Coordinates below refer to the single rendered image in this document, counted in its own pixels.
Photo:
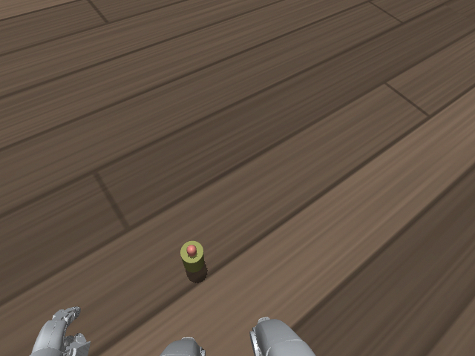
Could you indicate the left robot hand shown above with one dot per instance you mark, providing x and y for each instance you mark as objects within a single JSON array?
[{"x": 52, "y": 334}]

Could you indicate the bottle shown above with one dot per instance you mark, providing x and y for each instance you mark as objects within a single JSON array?
[{"x": 192, "y": 256}]

